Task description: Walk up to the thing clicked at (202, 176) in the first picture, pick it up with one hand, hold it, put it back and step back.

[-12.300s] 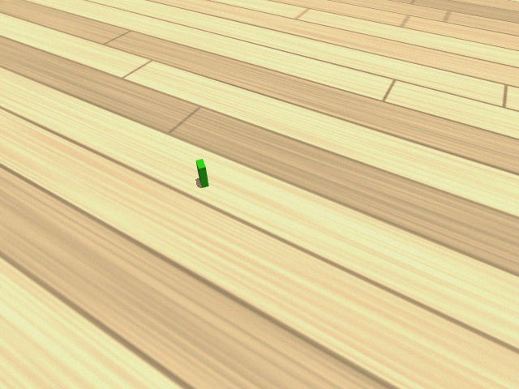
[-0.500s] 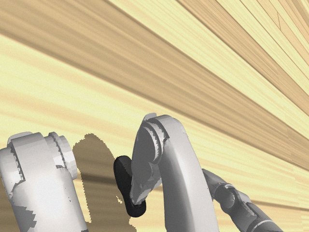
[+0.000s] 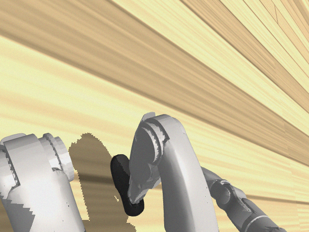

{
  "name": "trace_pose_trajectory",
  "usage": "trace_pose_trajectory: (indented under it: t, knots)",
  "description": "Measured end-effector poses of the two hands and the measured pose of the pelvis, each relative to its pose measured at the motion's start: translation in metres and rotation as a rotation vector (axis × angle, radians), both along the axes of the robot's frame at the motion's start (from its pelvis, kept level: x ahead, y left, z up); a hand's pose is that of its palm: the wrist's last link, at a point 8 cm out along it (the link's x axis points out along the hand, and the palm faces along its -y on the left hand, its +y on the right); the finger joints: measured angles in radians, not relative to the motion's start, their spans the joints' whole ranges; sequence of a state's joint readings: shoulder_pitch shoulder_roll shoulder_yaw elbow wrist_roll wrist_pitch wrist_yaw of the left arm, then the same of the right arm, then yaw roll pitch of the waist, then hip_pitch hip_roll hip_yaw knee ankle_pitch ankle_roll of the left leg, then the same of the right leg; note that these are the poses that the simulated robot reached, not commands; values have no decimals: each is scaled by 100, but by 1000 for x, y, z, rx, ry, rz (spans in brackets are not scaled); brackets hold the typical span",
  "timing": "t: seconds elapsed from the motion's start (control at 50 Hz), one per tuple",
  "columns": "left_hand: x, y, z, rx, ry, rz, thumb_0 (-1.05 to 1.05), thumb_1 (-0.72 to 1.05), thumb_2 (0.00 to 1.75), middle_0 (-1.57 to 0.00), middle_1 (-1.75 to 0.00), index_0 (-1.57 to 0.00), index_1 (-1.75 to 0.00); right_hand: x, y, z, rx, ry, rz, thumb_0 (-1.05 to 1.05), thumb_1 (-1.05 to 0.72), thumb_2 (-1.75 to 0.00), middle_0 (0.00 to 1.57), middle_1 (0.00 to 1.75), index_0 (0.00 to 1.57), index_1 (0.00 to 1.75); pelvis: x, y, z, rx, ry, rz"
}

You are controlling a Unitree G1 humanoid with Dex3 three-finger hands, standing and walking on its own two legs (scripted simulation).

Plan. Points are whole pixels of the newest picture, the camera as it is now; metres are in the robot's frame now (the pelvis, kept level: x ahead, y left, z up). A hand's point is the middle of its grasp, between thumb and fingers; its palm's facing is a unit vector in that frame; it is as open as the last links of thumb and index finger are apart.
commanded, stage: close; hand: left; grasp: from the side
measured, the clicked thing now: out of the picture +0.44 +0.34 -0.21
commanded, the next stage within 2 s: settle in 1.20 s
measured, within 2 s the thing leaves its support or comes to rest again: leaves its support in 1.60 s
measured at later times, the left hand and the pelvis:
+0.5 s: hand out of the picture +0.41 +0.34 -0.18, palm faces +0.54 -0.84 -0.04, open 12.4 cm; pelvis +0.00 +0.00 +0.00, yaw +0 degrees
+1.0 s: hand out of the picture +0.41 +0.34 -0.18, palm faces +0.54 -0.84 -0.04, open 9.9 cm; pelvis +0.00 +0.00 +0.00, yaw -1 degrees
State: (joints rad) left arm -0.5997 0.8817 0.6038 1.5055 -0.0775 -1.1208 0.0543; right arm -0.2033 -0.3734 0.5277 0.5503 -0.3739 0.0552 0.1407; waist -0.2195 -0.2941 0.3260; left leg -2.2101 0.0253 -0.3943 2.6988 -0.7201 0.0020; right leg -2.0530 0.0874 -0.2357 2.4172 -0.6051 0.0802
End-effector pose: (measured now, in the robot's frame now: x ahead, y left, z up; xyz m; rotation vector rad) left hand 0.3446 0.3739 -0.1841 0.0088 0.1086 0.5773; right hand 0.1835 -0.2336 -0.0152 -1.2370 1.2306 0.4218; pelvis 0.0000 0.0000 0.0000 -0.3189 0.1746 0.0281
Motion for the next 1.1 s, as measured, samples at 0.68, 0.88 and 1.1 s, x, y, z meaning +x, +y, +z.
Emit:
trace_pose_trajectory:
  t: [0.68,0.88,1.1]
  knots:
    - [22,-4,4,-10,-16,0,0,11,56,-50,-54,-51,-53,-12,-4,7,-16,0,-28,0,-85,-89,21,30,21,30,-1,0,4,-8,-1,-13]
    - [22,1,3,-9,-26,28,-2,1,62,-56,-66,-61,-69,-13,-7,8,-38,14,-30,0,-85,-89,21,30,21,30,-1,0,3,-8,0,-10]
    - [18,3,4,-1,-8,2,-4,-14,71,-63,-83,-70,-89,-12,-4,8,-31,8,-22,0,-86,-89,21,30,21,30,-3,2,4,-13,-5,-12]
